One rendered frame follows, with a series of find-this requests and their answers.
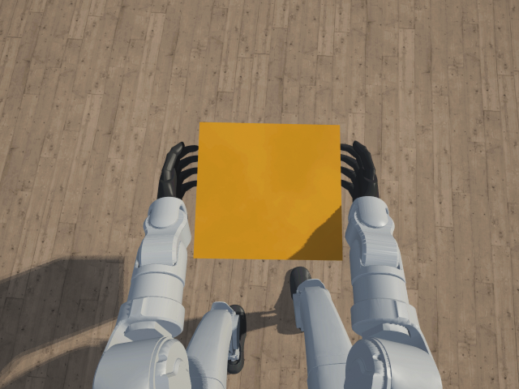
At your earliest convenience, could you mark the robot right upper arm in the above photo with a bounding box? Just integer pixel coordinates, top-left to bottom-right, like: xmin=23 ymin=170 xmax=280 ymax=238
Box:
xmin=344 ymin=337 xmax=442 ymax=389

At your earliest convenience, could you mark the right robot hand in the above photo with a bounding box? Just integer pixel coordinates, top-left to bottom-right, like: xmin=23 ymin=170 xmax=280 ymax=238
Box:
xmin=341 ymin=140 xmax=380 ymax=201

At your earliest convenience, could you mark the robot right thigh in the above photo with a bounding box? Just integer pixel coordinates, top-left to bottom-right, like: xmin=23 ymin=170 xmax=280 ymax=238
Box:
xmin=293 ymin=286 xmax=352 ymax=389

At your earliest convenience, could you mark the left robot hand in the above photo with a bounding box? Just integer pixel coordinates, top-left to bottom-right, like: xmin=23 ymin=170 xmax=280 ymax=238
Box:
xmin=157 ymin=142 xmax=199 ymax=200

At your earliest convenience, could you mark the robot right forearm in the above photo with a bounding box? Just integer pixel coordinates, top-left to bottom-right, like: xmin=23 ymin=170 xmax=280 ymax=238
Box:
xmin=345 ymin=196 xmax=443 ymax=389

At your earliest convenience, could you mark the robot left shin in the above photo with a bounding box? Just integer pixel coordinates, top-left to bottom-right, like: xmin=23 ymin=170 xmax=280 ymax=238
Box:
xmin=211 ymin=301 xmax=239 ymax=360

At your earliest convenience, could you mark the robot left forearm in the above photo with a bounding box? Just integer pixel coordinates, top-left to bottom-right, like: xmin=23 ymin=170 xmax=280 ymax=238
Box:
xmin=92 ymin=197 xmax=191 ymax=389

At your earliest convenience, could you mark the robot left upper arm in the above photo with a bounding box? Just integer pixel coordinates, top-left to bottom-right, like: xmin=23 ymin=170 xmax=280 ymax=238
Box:
xmin=93 ymin=336 xmax=191 ymax=389

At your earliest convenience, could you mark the carton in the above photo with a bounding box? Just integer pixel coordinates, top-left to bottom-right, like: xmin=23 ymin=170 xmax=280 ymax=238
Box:
xmin=194 ymin=122 xmax=342 ymax=261

